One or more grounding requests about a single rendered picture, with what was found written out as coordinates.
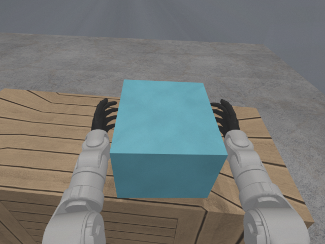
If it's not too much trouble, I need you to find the robot left hand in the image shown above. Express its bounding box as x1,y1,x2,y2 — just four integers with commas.
91,98,118,132

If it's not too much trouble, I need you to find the robot right hand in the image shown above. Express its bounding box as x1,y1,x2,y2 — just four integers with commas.
210,99,240,138

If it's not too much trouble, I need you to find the robot left forearm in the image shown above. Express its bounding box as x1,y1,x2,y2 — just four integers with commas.
42,129,110,244

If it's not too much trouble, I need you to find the robot right upper arm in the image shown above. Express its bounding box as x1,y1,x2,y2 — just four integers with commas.
243,207,309,244

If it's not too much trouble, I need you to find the carton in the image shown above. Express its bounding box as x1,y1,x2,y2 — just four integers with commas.
110,79,228,198

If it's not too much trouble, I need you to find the robot left upper arm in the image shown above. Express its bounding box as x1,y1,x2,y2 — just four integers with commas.
43,210,106,244

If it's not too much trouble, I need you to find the pedestal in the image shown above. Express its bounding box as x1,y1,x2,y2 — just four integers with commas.
0,88,314,244

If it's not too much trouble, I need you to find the robot right forearm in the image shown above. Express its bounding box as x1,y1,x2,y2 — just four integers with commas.
224,130,310,244

